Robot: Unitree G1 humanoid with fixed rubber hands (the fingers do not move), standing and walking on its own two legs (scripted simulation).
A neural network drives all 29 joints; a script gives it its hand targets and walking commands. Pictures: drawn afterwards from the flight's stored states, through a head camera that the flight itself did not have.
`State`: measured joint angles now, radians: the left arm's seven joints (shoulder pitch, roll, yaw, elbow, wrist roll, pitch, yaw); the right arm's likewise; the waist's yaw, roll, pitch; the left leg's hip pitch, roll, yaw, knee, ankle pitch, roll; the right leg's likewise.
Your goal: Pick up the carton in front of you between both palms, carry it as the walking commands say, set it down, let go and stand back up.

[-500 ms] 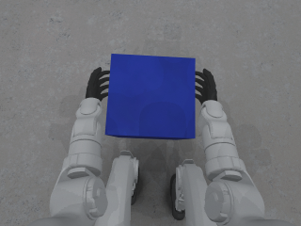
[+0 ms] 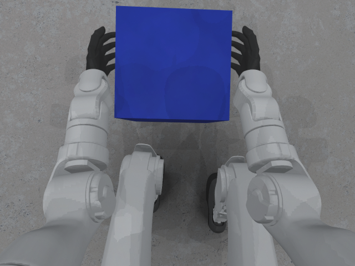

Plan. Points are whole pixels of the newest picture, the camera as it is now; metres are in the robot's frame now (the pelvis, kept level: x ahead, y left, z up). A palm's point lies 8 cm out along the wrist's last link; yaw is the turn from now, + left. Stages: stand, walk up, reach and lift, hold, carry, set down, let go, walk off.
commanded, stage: set down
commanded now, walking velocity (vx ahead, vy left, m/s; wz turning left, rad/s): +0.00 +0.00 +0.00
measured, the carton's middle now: (172, 79) +0.48 +0.09 -0.20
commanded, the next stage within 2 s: none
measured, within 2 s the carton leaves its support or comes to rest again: rests again in 1.46 s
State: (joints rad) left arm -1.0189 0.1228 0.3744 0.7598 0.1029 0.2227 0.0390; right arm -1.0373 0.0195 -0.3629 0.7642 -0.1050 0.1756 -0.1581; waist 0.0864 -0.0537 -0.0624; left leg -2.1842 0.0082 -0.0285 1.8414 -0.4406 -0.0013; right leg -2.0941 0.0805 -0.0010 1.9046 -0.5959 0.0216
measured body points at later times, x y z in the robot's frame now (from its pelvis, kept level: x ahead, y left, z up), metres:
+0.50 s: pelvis -0.01 +0.00 -0.08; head +0.33 +0.05 +0.20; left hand +0.49 +0.25 -0.24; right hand +0.53 -0.05 -0.24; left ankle +0.13 +0.12 -0.42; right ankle +0.09 -0.12 -0.42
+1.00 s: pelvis -0.02 +0.00 -0.09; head +0.32 +0.03 +0.19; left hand +0.48 +0.25 -0.25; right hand +0.53 -0.05 -0.25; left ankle +0.13 +0.12 -0.42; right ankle +0.09 -0.12 -0.42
